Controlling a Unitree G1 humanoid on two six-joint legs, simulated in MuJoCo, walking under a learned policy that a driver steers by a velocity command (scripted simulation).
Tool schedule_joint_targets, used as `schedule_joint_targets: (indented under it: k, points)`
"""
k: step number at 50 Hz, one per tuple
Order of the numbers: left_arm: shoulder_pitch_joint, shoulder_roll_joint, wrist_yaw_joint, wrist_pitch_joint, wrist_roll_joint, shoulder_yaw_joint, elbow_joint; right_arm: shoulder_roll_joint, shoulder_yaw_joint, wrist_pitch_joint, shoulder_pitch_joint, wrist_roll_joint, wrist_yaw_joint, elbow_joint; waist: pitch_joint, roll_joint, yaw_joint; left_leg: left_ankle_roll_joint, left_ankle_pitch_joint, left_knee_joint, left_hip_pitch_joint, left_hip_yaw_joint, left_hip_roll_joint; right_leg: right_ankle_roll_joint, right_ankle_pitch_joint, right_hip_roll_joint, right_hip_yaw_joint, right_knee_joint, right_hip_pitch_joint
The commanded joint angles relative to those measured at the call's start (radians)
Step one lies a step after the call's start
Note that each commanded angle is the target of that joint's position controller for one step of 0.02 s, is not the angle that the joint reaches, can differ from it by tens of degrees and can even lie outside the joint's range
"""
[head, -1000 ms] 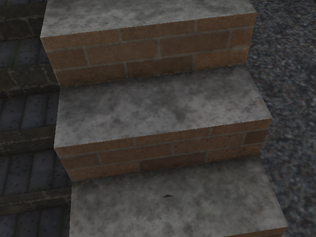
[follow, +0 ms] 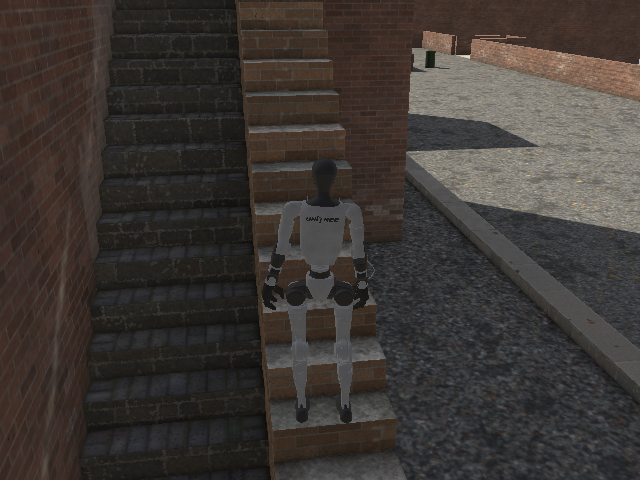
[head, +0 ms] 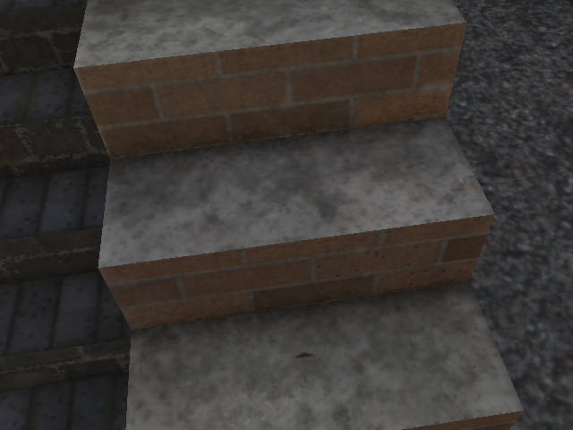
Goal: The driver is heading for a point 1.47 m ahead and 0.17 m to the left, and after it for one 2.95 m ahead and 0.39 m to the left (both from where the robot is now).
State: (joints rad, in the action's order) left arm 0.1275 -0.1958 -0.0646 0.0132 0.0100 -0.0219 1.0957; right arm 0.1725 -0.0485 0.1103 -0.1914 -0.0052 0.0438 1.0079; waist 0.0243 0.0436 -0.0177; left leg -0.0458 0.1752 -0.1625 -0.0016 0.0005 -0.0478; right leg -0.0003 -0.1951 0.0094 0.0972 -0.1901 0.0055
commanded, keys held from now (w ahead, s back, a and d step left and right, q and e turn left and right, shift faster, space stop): w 1.00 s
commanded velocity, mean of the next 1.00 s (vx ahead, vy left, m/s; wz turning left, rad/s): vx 0.50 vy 0.00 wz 0.00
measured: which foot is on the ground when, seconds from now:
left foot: down 0.00-1.00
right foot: down 0.00-1.00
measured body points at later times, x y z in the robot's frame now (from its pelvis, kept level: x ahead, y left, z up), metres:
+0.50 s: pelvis +0.00 +0.00 +0.00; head +0.02 -0.02 +0.45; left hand +0.06 +0.26 -0.14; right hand +0.09 -0.21 -0.16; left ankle -0.06 +0.09 -0.75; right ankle -0.06 -0.13 -0.75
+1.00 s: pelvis +0.00 +0.00 +0.00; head +0.02 -0.02 +0.45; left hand +0.06 +0.26 -0.14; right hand +0.08 -0.21 -0.16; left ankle -0.06 +0.09 -0.75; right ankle -0.06 -0.13 -0.75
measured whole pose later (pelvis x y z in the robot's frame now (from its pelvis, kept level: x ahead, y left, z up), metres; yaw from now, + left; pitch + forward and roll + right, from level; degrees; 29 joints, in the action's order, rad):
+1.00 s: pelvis +0.00 +0.00 +0.00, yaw +0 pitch +1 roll +0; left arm 0.13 -0.20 -0.06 0.01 0.01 -0.02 1.10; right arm 0.18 -0.05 0.11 -0.19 0.00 0.04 1.01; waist 0.02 0.04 -0.02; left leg -0.04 0.18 -0.17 0.00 0.00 -0.05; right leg 0.00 -0.20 0.01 0.10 -0.19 0.01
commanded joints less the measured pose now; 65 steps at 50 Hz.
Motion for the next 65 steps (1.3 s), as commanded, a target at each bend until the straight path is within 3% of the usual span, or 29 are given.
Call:
schedule_joint_targets:
  k: [1, 6, 12, 15, 21, 35, 38, 43, 46, 47, 53, 62, 65]
  points:
    - [0.01, -0.119, -0.001, -0.009, -0.001, -0.019, -0.025, 0.065, 0.011, 0.008, -0.019, -0.002, -0.001, -0.036, -0.049, -0.023, 0.001, -0.032, -0.334, -0.014, -0.003, -0.096, 0.158, -0.087, 0.377, -0.125, 0.078, -0.035, -0.026]
    - [0.0, -0.117, -0.008, -0.005, -0.001, -0.016, -0.031, 0.059, 0.01, 0.013, -0.013, 0.001, 0.003, -0.038, -0.037, -0.023, 0.001, -0.035, -0.319, -0.013, 0.007, -0.095, 0.157, -0.076, 0.382, -0.127, 0.076, -0.027, -0.022]
    - [-0.009, -0.115, -0.006, -0.004, 0.003, -0.016, -0.037, 0.059, 0.01, 0.011, -0.005, 0.001, 0.003, -0.041, -0.035, -0.018, -0.001, -0.034, -0.331, -0.014, 0.013, -0.094, 0.153, -0.074, 0.397, -0.131, 0.079, -0.029, -0.026]
    - [0.019, -0.123, -0.003, -0.008, -0.004, -0.019, -0.023, 0.068, 0.013, 0.01, -0.024, -0.001, -0.001, -0.033, -0.058, -0.027, 0.0, -0.032, -0.332, -0.017, -0.005, -0.095, 0.16, -0.085, 0.379, -0.124, 0.078, -0.034, -0.031]
    - [-0.008, -0.116, -0.006, -0.004, 0.003, -0.016, -0.038, 0.061, 0.01, 0.011, -0.007, 0.001, 0.004, -0.041, -0.038, -0.021, -0.001, -0.034, -0.335, -0.015, 0.011, -0.093, 0.153, -0.073, 0.402, -0.131, 0.079, -0.03, -0.026]
    - [0.012, -0.122, -0.001, -0.009, -0.003, -0.019, -0.023, 0.069, 0.014, 0.008, -0.019, 0.0, -0.001, -0.037, -0.049, -0.026, 0.002, -0.031, -0.334, -0.018, 0.005, -0.096, 0.158, -0.085, 0.381, -0.124, 0.079, -0.035, -0.03]
    - [-0.013, -0.114, -0.005, -0.005, 0.004, -0.016, -0.038, 0.06, 0.009, 0.009, 0.0, 0.001, 0.003, -0.044, -0.034, -0.013, -0.003, -0.033, -0.329, -0.015, 0.016, -0.095, 0.153, -0.074, 0.389, -0.131, 0.079, -0.028, -0.022]
    - [0.015, -0.124, -0.003, -0.008, -0.004, -0.019, -0.024, 0.07, 0.014, 0.01, -0.02, -0.002, -0.002, -0.036, -0.057, -0.026, 0.0, -0.032, -0.329, -0.018, 0.001, -0.097, 0.158, -0.083, 0.38, -0.124, 0.079, -0.035, -0.032]
    - [-0.005, -0.117, -0.006, -0.006, 0.0, -0.016, -0.032, 0.06, 0.011, 0.01, -0.007, 0.002, 0.001, -0.041, -0.032, -0.02, 0.001, -0.032, -0.323, -0.017, 0.013, -0.097, 0.155, -0.076, 0.38, -0.126, 0.076, -0.029, -0.019]
    - [0.01, -0.121, -0.002, -0.008, -0.001, -0.019, -0.027, 0.07, 0.013, 0.008, -0.014, 0.0, 0.0, -0.037, -0.054, -0.02, -0.003, -0.032, -0.333, -0.019, 0.008, -0.093, 0.157, -0.081, 0.383, -0.126, 0.081, -0.034, -0.033]
    - [0.013, -0.125, -0.002, -0.009, -0.003, -0.019, -0.024, 0.071, 0.014, 0.008, -0.019, -0.001, -0.002, -0.037, -0.052, -0.027, 0.002, -0.03, -0.336, -0.02, 0.006, -0.097, 0.157, -0.084, 0.384, -0.123, 0.078, -0.038, -0.032]
    - [0.031, -0.141, -0.013, 0.012, 0.001, -0.03, -0.006, 0.077, 0.024, -0.002, -0.059, 0.002, 0.006, -0.019, -0.031, -0.02, 0.0, -0.032, -0.383, -0.065, 0.03, -0.071, 0.153, -0.067, 0.416, -0.123, 0.061, -0.064, -0.018]
    - [0.036, -0.138, -0.012, 0.02, -0.008, -0.032, -0.001, 0.084, 0.028, -0.014, -0.081, -0.005, 0.006, -0.013, -0.064, -0.029, 0.003, -0.021, -0.404, -0.072, 0.012, -0.072, 0.161, -0.059, 0.441, -0.127, 0.069, -0.077, -0.023]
